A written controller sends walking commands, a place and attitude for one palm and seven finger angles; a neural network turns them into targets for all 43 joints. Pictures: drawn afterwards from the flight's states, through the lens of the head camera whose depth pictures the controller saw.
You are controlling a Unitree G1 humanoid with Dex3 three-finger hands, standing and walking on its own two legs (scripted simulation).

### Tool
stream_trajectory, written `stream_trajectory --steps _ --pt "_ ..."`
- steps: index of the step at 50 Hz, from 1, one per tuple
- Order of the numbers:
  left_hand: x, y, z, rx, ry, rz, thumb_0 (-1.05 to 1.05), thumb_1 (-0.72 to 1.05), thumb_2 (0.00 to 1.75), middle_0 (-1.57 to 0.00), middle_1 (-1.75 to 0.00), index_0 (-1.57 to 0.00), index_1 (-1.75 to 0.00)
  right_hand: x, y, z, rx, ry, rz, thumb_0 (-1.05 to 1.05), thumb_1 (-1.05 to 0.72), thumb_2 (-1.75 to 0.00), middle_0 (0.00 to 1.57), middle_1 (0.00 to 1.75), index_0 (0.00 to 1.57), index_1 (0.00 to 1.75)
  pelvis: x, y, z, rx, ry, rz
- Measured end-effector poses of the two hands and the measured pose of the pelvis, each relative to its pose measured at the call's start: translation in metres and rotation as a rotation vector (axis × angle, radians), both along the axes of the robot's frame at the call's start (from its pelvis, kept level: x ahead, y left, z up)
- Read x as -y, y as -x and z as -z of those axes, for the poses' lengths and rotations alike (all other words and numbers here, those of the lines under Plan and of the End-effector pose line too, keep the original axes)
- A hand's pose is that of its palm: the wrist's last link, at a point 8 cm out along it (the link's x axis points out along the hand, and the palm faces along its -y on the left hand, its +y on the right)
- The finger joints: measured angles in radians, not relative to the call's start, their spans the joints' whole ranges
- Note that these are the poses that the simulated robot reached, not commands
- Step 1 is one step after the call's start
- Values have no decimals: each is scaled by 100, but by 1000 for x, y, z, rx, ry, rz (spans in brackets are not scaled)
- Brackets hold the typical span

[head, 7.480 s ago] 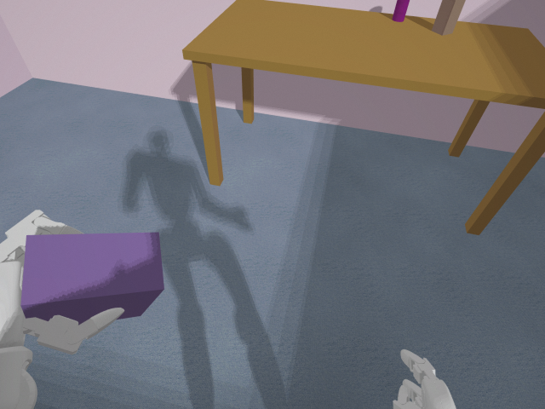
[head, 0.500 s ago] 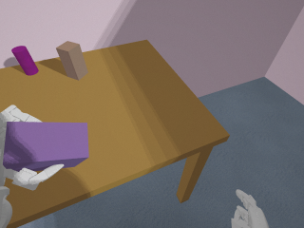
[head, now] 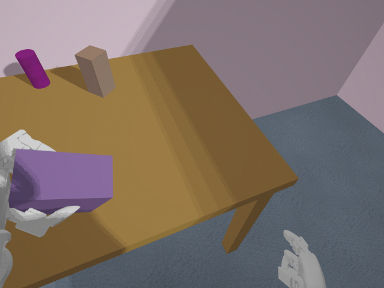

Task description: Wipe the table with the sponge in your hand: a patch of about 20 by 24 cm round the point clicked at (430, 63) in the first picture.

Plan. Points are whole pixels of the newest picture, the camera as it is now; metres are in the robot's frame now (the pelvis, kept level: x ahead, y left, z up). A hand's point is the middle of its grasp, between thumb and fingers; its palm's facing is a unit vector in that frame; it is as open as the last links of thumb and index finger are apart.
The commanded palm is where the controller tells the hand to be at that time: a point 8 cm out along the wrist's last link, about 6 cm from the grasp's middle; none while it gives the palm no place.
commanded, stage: come to a stop and stand still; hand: left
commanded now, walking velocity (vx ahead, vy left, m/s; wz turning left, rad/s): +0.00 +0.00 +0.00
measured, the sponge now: (74, 186) +0.23 +0.22 +0.14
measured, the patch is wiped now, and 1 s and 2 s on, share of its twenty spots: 0.00 0.00 0.00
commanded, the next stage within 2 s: look again from close up in 0.52 s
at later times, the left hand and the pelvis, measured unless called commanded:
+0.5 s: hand (12, 187) +0.21 +0.29 +0.16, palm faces +0.41 -0.84 -0.36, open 10.2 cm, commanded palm +0.15 +0.32 +0.17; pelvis -0.01 +0.04 +0.00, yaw +0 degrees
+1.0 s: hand (23, 188) +0.22 +0.28 +0.15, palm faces +0.38 -0.84 -0.39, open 10.2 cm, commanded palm +0.16 +0.31 +0.17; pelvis +0.00 +0.03 +0.00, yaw +0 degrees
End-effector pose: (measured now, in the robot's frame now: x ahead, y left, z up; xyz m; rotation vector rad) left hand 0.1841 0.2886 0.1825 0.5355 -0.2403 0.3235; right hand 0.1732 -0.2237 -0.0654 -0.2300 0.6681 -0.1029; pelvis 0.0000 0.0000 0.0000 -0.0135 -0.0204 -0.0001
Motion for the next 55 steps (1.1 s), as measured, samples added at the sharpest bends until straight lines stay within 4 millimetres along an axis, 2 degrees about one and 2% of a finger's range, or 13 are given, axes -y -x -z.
stream_trajectory --steps 2,5,7,12,17,21,28,33,38,51,53,55 --pt "-19 -7 -13 70 -72 -7 -1 -51 100 -74 -133 -74 -133 2 3 2 -16 25 -22 1 -90 -90 20 30 20 30 0 4 1 -4 -3 -2" --pt "-37 -10 -17 132 -19 -57 -1 -51 100 -74 -133 -74 -133 3 9 0 -4 21 -11 1 -90 -90 20 30 20 30 -7 8 2 5 -8 12" --pt "-32 -8 -13 135 19 -32 -1 -50 101 -74 -133 -74 -133 2 15 -3 17 13 8 1 -90 -90 20 30 20 30 -14 9 2 11 -11 23" --pt "-13 1 13 42 75 86 -1 -50 101 -74 -133 -74 -133 -10 31 -3 16 8 50 1 -90 -90 20 30 20 30 -27 9 2 15 -17 30" --pt "-29 8 20 25 47 61 -1 -51 101 -74 -133 -74 -133 -29 40 5 -31 -5 31 1 -90 -90 20 30 20 30 -31 11 4 20 -16 12" --pt "-42 12 11 82 43 7 -1 -51 101 -74 -133 -74 -134 -43 38 10 -54 -19 -14 1 -90 -90 20 30 20 30 -33 10 4 21 -7 2" --pt "-39 8 11 103 77 11 -1 -51 101 -74 -133 -74 -134 -56 18 6 -20 -33 -53 1 -90 -90 20 30 20 30 -38 7 3 16 -2 4" --pt "-38 3 17 58 80 28 -1 -51 101 -74 -133 -74 -134 -54 5 -3 20 -26 -43 1 -90 -90 20 30 20 30 -39 6 2 14 -1 5" --pt "-38 4 16 48 66 30 -1 -51 101 -74 -133 -74 -134 -48 -1 -8 31 -9 -37 1 -90 -90 20 30 20 30 -38 5 2 12 0 1" --pt "-32 5 15 33 70 1 -1 -51 101 -74 -133 -74 -134 -34 8 2 -29 -1 -18 1 -90 -90 20 30 20 30 -31 2 1 3 2 -7" --pt "-37 -4 -1 63 -43 25 -1 -51 101 -74 -133 -74 -134 -34 10 5 -36 19 -40 1 -90 -90 20 30 20 30 -28 3 4 7 -2 -24" --pt "-49 -14 -19 87 -90 -9 -1 -51 101 -74 -133 -74 -134 -33 9 11 -54 24 -91 1 -90 -90 20 30 20 30 -24 3 6 13 -8 -35"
